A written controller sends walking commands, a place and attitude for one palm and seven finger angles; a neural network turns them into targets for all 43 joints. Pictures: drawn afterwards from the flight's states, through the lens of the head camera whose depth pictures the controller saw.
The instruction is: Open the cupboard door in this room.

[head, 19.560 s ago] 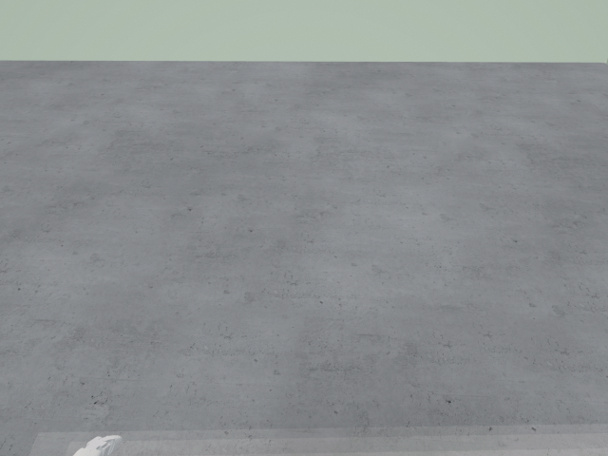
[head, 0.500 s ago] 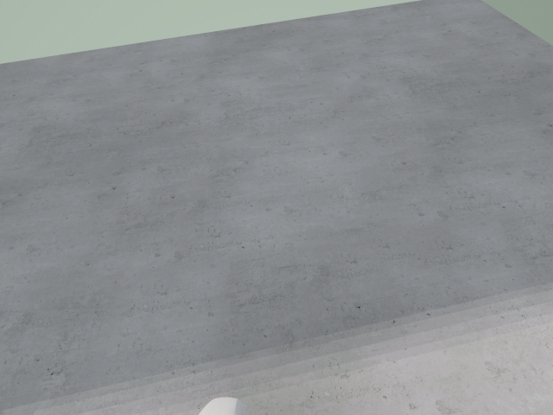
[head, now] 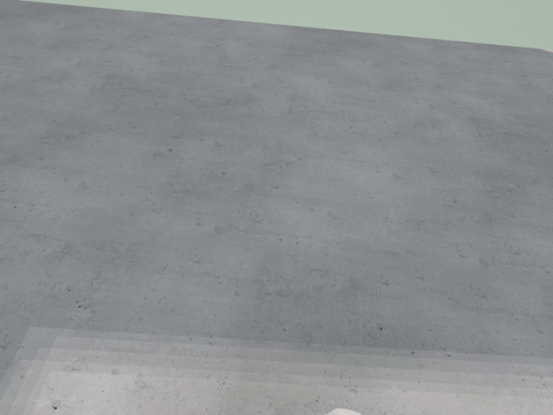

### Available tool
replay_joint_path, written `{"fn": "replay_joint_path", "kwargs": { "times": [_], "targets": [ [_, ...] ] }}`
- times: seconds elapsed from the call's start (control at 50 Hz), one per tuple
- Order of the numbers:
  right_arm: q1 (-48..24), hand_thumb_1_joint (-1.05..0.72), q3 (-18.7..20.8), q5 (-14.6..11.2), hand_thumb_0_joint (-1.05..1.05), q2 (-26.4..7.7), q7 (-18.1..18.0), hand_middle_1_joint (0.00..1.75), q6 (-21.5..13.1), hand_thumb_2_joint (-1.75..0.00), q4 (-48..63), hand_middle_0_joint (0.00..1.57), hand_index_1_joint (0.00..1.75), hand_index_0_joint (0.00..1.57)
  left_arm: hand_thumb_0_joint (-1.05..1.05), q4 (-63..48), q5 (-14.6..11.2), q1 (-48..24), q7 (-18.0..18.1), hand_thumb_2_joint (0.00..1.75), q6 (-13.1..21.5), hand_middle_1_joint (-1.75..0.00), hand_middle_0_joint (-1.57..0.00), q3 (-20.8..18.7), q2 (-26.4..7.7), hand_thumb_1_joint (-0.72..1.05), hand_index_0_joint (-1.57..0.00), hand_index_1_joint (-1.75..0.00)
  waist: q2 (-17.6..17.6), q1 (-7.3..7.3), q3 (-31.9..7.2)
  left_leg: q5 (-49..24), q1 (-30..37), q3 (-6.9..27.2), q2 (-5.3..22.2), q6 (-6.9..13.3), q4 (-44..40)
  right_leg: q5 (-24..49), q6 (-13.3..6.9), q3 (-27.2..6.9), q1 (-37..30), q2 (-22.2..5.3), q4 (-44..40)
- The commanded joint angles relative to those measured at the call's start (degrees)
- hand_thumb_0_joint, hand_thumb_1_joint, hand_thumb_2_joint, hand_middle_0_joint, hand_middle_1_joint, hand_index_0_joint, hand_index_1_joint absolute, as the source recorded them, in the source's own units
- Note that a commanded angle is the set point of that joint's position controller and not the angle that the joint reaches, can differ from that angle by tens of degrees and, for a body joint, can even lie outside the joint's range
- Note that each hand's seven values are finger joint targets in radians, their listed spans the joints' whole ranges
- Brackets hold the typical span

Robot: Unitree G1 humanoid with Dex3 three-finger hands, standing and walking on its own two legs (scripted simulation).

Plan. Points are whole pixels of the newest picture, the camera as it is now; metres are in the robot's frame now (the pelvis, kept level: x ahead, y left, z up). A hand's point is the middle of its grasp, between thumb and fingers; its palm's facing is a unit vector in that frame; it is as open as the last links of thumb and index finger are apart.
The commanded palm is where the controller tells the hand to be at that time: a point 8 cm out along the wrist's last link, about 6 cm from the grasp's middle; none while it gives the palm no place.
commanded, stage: turn or walk to find it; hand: left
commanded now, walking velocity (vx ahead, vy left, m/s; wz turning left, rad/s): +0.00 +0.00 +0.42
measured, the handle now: out of the picture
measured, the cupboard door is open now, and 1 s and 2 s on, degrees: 0 0 0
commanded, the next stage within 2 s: stand and wait in 0.26 s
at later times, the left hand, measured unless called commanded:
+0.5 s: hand out of the picture -0.01 +0.14 -0.16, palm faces +0.17 -0.96 -0.24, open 7.3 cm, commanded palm none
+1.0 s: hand out of the picture +0.02 +0.16 -0.18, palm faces -0.07 -0.96 -0.28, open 7.4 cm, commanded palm none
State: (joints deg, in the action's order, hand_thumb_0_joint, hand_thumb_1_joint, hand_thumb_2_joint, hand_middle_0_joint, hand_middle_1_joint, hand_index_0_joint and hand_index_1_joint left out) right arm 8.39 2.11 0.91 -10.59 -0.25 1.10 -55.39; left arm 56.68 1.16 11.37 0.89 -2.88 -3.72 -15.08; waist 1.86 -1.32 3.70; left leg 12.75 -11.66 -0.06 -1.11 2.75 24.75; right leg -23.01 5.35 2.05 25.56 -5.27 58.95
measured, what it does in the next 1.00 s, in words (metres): steps on the spot: right foot, then left foot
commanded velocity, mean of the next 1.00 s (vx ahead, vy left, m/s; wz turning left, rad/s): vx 0.00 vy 0.00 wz -0.27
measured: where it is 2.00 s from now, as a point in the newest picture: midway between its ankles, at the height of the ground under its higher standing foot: outside the picture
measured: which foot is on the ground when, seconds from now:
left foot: down 0.00-0.24, up 0.26-0.60, down 0.62-0.98, up 1.00-1.00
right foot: up 0.00-0.20, down 0.22-0.64, up 0.66-0.96, down 0.98-1.00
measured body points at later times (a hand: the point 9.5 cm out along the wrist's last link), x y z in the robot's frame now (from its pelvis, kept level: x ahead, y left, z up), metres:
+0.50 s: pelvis -0.03 -0.05 +0.00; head -0.01 -0.07 +0.45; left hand -0.02 +0.19 -0.14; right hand +0.03 -0.30 -0.17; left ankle -0.08 +0.10 -0.70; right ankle +0.00 -0.15 -0.74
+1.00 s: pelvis -0.07 -0.06 -0.02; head -0.03 -0.08 +0.42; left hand +0.02 +0.21 -0.16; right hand -0.03 -0.31 -0.18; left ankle -0.09 +0.09 -0.74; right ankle -0.08 -0.16 -0.75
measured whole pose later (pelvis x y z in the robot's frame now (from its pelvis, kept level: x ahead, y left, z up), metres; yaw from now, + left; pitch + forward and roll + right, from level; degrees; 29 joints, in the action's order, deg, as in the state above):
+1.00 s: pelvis -0.07 -0.06 -0.02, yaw -7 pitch -1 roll +0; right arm 9.5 4.5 1.2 -12.1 -1.1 1.7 -57.0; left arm 55.6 1.7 10.6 -0.8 -1.8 -4.8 -13.3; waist -2.2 -1.0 5.4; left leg 25.5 -14.1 -10.7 8.9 -3.0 41.3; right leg -17.5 0.1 5.6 17.0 -1.8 36.6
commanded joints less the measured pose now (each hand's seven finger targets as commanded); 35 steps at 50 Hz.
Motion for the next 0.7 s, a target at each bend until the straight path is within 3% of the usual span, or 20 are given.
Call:
{"fn": "replay_joint_path", "kwargs": {
  "times": [0.0, 0.1, 0.16, 0.18, 0.2, 0.22, 0.24, 0.28, 0.3, 0.34, 0.4, 0.44, 0.48, 0.52, 0.56, 0.58, 0.6, 0.62, 0.64, 0.68],
  "targets": [
    [4.7, -0.90, 3.5, 0.2, 0.00, -12.2, -0.7, 0.30, -0.6, -0.90, 2.4, 0.20, 0.30, 0.20, 0.00, -5.6, -0.4, -3.3, 0.1, 0.90, 1.1, -0.30, -0.20, -0.2, -3.0, 0.90, -0.20, -0.30, -10.4, 3.27, -4.5, -25.5, 7.7, 14.9, 14.9, 7.4, -5.1, -2.2, 0.2, -0.8, 3.9, 0.4, -4.6],
    [3.6, -0.90, 4.0, 0.6, 0.00, -12.4, -0.6, 0.30, -0.1, -0.90, 3.0, 0.20, 0.30, 0.20, 0.00, -6.1, -0.8, -2.4, 0.2, 0.90, 1.5, -0.30, -0.20, 0.0, -2.0, 0.90, -0.20, -0.30, -11.7, 2.74, -5.6, -23.6, 2.8, 18.5, 13.2, 6.9, -3.5, -2.1, -1.1, 0.3, -4.8, 3.0, -17.4],
    [2.6, -0.90, 4.1, 0.2, 0.00, -11.6, -0.4, 0.30, 0.1, -0.90, 3.5, 0.20, 0.30, 0.20, 0.00, -5.1, -0.9, 2.4, 0.5, 0.90, 2.3, -0.30, -0.20, -0.3, -2.7, 0.90, -0.20, -0.30, -10.1, 0.16, -6.8, -17.9, -3.6, 18.6, 10.3, 4.3, 0.0, 8.4, -1.8, 1.1, -15.8, 3.3, -32.1],
    [2.9, -0.90, 3.9, -0.2, 0.00, -10.0, -0.1, 0.30, 0.0, -0.90, 3.7, 0.20, 0.30, 0.20, 0.00, -4.8, -0.6, 4.0, 0.7, 0.90, 2.8, -0.30, -0.20, -0.6, -4.5, 0.90, -0.20, -0.30, -5.3, -0.56, -7.4, -11.0, -8.8, 16.9, 7.6, 1.7, 3.3, 12.2, -2.5, -1.3, -22.4, 0.2, -38.4],
    [3.8, -0.90, 3.4, -0.6, 0.00, -6.7, 0.2, 0.30, -0.2, -0.90, 4.5, 0.20, 0.30, 0.20, 0.00, -4.7, 0.2, 5.1, 1.2, 0.90, 3.3, -0.30, -0.20, -1.5, -8.6, 0.90, -0.20, -0.30, 6.8, -0.85, -8.1, 3.5, -18.4, 8.9, 1.1, -2.1, 12.9, 12.6, -6.4, -13.3, -28.5, -12.2, -41.9],
    [2.7, -0.90, 3.5, -0.2, 0.00, -6.1, 0.3, 0.30, 0.2, -0.90, 5.9, 0.20, 0.30, 0.20, 0.00, -5.9, 0.3, 4.4, 1.1, 0.90, 3.1, -0.30, -0.20, -1.8, -11.2, 0.90, -0.20, -0.30, 12.6, -1.27, -4.8, 19.6, -20.8, 3.6, -3.0, -4.0, 24.7, 17.2, -12.5, -19.8, -22.4, -22.1, -43.9],
    [2.9, -0.90, 4.1, 0.5, 0.00, -8.3, 0.0, 0.30, 1.4, -0.90, 5.0, 0.20, 0.30, 0.20, 0.00, -6.5, -0.2, 3.0, 1.3, 0.90, 3.4, -0.30, -0.20, -2.2, -9.7, 0.90, -0.20, -0.30, 14.2, -1.06, -4.6, 20.2, -19.8, 6.5, -0.4, -3.8, 33.7, 14.2, -14.3, -20.2, -16.4, -21.6, -45.1],
    [4.2, -0.90, 4.1, 0.4, 0.00, -7.3, 0.5, 0.30, 2.0, -0.90, 2.3, 0.20, 0.30, 0.20, 0.00, -7.1, -0.2, -2.3, 1.1, 0.90, 3.2, -0.30, -0.20, -0.9, -5.8, 0.90, -0.20, -0.30, 5.3, 1.88, 0.5, 12.9, -18.3, 6.0, 1.0, -3.9, 42.1, 10.7, -13.1, -12.4, -10.1, -14.9, -44.7],
    [6.2, -0.90, 3.6, 0.4, 0.00, -6.2, 0.6, 0.30, 2.0, -0.90, 1.0, 0.20, 0.30, 0.20, 0.00, -7.2, -0.1, -3.2, 1.0, 0.90, 3.5, -0.30, -0.20, -0.4, -4.4, 0.90, -0.20, -0.30, 5.5, 2.70, 0.0, 10.0, -17.1, 5.2, 1.3, -4.2, 42.0, 12.6, -12.1, -8.9, -10.3, -12.1, -43.9],
    [7.7, -0.90, 3.0, 0.3, 0.00, -5.0, 0.4, 0.30, 1.9, -0.90, -0.4, 0.20, 0.30, 0.20, 0.00, -6.1, 0.1, -2.3, 1.0, 0.90, 3.8, -0.30, -0.20, 0.3, -2.9, 0.90, -0.20, -0.30, 6.8, 2.65, -0.2, 7.5, -13.4, 3.2, 2.4, -4.6, 37.8, 13.6, -11.4, -6.5, -9.0, -9.8, -44.2],
    [6.6, -0.90, 2.1, 0.3, 0.00, -4.3, -0.1, 0.30, 1.0, -0.90, -1.3, 0.20, 0.30, 0.20, 0.00, -3.5, 0.3, 1.6, 0.6, 0.90, 4.0, -0.30, -0.20, 0.4, -3.4, 0.90, -0.20, -0.30, 8.6, 0.84, -1.2, 9.5, -9.9, 0.1, 3.4, -5.0, 24.3, 15.8, -12.4, -7.7, -12.5, -8.1, -44.0],
    [4.0, -0.90, 1.6, 0.1, 0.00, -4.0, -0.5, 0.30, 0.3, -0.90, -1.2, 0.20, 0.30, 0.20, 0.00, -1.6, 0.4, 4.8, 0.3, 0.90, 3.7, -0.30, -0.20, -0.2, -4.7, 0.90, -0.20, -0.30, 9.4, -1.05, -1.5, 11.6, -9.4, -1.6, 3.2, -5.0, 17.5, 22.1, -14.1, -10.9, -15.8, -8.6, -42.7],
    [3.0, -0.90, 1.4, -0.1, 0.00, -4.1, -1.2, 0.30, -0.1, -0.90, -1.4, 0.20, 0.30, 0.20, 0.00, -0.3, 0.4, 6.2, 0.3, 0.90, 3.3, -0.30, -0.20, -0.9, -5.7, 0.90, -0.20, -0.30, 8.8, -1.52, -2.7, 11.9, -7.8, -2.3, 2.9, -5.0, 13.2, 28.6, -15.0, -13.5, -17.6, -9.0, -40.9],
    [4.0, -0.90, 1.3, -0.4, 0.00, -4.3, -1.7, 0.30, -0.4, -0.90, -2.1, 0.20, 0.30, 0.20, 0.00, 0.5, 0.1, 5.5, 0.3, 0.90, 2.9, -0.30, -0.20, -1.4, -6.3, 0.90, -0.20, -0.30, 8.1, -0.56, -4.4, 9.4, -4.7, -2.8, 2.6, -5.0, 7.6, 32.2, -14.3, -14.7, -18.2, -8.4, -38.8],
    [7.3, -0.90, 1.3, -0.7, 0.00, -4.6, -2.1, 0.30, -1.2, -0.90, -3.4, 0.20, 0.30, 0.20, 0.00, 0.4, -0.4, 3.4, 0.3, 0.90, 2.3, -0.30, -0.20, -1.5, -5.7, 0.90, -0.20, -0.30, 6.3, 1.60, -6.5, 2.1, 4.4, -3.2, 3.2, -4.4, -2.2, 29.5, -11.6, -14.0, -13.6, -6.4, -35.9],
    [8.3, -0.90, 1.5, -0.6, 0.00, -6.1, -2.4, 0.30, -1.7, -0.90, -3.7, 0.20, 0.30, 0.20, 0.00, -0.1, -0.7, 2.8, 0.2, 0.90, 2.1, -0.30, -0.20, -1.4, -4.2, 0.90, -0.20, -0.30, 2.2, 2.24, -7.4, -1.4, 10.5, -1.3, 6.7, -3.4, -5.0, 25.8, -9.4, -11.5, -8.8, -3.3, -32.8],
    [7.7, -0.90, 2.1, -0.3, 0.00, -9.1, -2.6, 0.30, -1.9, -0.90, -3.2, 0.20, 0.30, 0.20, 0.00, -0.8, -0.8, 2.7, -0.2, 0.90, 1.8, -0.30, -0.20, -1.1, -2.3, 0.90, -0.20, -0.30, -7.0, 2.23, -6.8, -6.0, 13.5, 5.9, 13.9, -0.4, -5.6, 17.5, -6.9, -7.4, -1.9, 1.9, -27.8],
    [6.0, -0.90, 2.8, -0.1, 0.00, -11.4, -2.8, 0.30, -1.6, -0.90, -2.6, 0.20, 0.30, 0.20, 0.00, -1.5, -0.9, 1.0, -0.7, 0.90, 1.3, -0.30, -0.20, -0.7, -0.8, 0.90, -0.20, -0.30, -17.0, 2.47, -3.7, -11.9, 11.2, 11.5, 22.2, 3.8, -8.6, 1.0, -4.6, -1.7, 2.8, 4.4, -18.4],
    [5.3, -0.90, 2.8, 0.2, 0.00, -10.9, -3.1, 0.30, -1.4, -0.90, -2.3, 0.20, 0.30, 0.20, 0.00, -1.7, -0.3, -0.5, -0.6, 0.90, 0.2, -0.30, -0.20, -1.2, -1.7, 0.90, -0.20, -0.30, -19.4, 3.13, -1.2, -15.1, 5.3, 10.8, 24.2, 6.4, -10.0, -7.6, -3.6, -2.4, 2.7, 3.9, -8.1],
    [1.5, -0.90, 2.5, 0.5, 0.00, -9.4, -3.1, 0.30, -1.3, -0.90, -1.1, 0.20, 0.30, 0.20, 0.00, -1.0, 0.0, 0.9, -1.0, 0.90, -0.3, -0.30, -0.20, -1.9, -1.6, 0.90, -0.20, -0.30, -12.1, 0.62, 1.2, -17.5, 2.3, 5.5, 21.3, 6.7, -7.7, -5.7, -3.5, -3.3, 3.8, 3.3, 1.8]
  ]
}}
